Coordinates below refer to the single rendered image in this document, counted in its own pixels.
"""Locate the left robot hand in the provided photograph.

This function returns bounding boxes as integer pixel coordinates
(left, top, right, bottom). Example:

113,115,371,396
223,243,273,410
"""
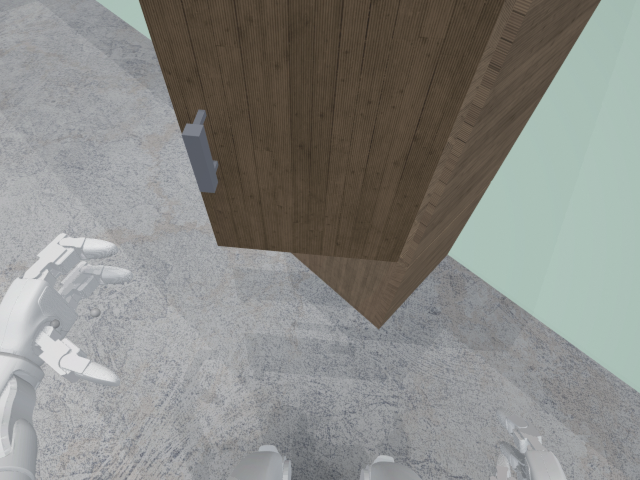
0,233,133,386

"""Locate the handle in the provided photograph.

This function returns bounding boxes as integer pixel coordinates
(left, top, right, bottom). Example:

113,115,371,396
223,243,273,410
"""
182,110,218,193

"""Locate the robot left forearm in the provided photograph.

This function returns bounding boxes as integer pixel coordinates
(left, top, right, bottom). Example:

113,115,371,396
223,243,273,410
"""
0,352,45,480

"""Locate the left robot thigh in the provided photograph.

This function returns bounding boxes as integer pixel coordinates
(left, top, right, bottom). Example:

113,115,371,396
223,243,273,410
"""
227,451,291,480

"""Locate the robot left shin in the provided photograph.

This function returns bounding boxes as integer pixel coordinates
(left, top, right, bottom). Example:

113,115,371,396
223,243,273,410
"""
258,445,279,453

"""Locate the right robot hand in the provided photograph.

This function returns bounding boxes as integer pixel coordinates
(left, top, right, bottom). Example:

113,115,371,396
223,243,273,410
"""
490,407,567,480

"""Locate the cupboard door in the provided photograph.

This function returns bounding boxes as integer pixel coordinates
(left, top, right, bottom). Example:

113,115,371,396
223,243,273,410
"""
139,0,505,262

